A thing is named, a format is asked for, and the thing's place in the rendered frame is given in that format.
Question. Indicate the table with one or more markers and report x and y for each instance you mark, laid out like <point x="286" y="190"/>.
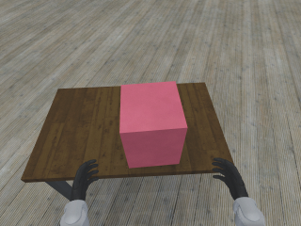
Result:
<point x="83" y="124"/>

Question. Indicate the robot right hand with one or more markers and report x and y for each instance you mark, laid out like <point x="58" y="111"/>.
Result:
<point x="232" y="178"/>

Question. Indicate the robot left forearm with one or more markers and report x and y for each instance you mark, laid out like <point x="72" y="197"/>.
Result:
<point x="75" y="214"/>

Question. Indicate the carton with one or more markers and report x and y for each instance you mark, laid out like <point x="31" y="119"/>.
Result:
<point x="152" y="125"/>

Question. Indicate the robot left hand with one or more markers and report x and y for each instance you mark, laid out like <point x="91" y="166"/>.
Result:
<point x="80" y="183"/>

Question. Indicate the robot right forearm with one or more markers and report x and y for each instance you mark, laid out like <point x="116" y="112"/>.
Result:
<point x="247" y="213"/>

